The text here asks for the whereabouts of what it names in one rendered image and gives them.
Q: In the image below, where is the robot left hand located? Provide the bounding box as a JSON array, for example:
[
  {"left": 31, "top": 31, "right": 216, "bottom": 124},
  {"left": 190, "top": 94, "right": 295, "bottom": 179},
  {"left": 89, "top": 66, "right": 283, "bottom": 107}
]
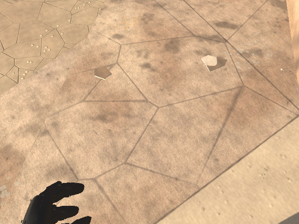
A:
[{"left": 21, "top": 181, "right": 92, "bottom": 224}]

